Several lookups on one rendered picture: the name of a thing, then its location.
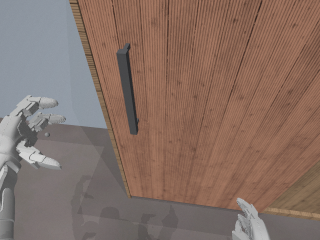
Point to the wardrobe door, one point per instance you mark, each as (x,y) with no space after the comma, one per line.
(227,93)
(303,195)

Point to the handle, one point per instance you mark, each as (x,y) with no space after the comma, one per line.
(127,87)

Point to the left robot forearm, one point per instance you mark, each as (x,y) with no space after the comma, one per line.
(9,168)

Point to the left robot hand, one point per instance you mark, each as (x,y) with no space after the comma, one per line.
(14,129)

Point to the right robot hand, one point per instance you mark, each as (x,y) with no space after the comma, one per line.
(255,228)

